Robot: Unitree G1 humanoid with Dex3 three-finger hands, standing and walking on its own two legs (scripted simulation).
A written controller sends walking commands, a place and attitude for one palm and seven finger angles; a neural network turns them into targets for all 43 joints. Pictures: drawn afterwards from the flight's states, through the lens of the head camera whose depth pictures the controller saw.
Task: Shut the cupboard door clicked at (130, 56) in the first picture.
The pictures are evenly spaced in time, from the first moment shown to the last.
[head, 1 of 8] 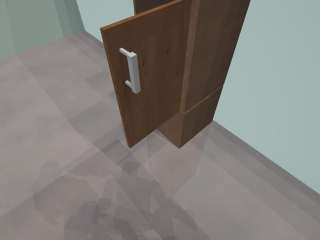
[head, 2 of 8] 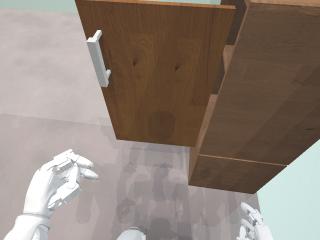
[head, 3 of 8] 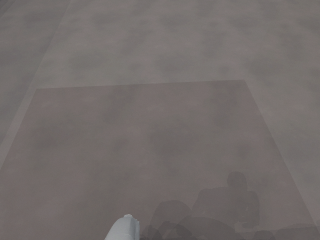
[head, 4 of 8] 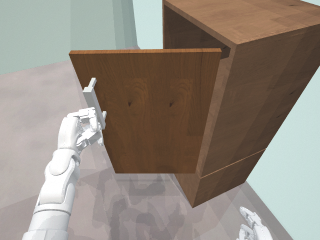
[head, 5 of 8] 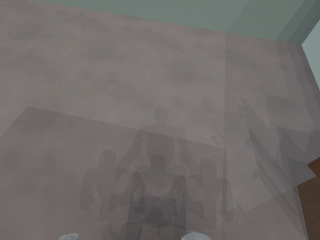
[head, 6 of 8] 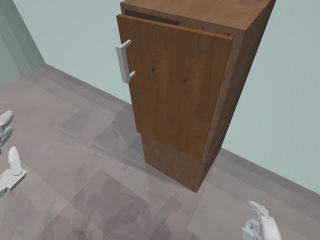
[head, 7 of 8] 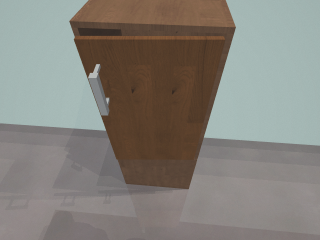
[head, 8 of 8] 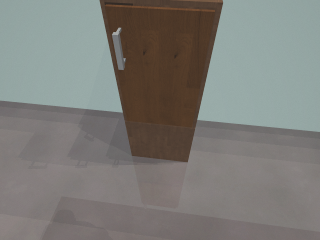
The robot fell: no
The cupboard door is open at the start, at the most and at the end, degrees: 92 92 0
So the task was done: yes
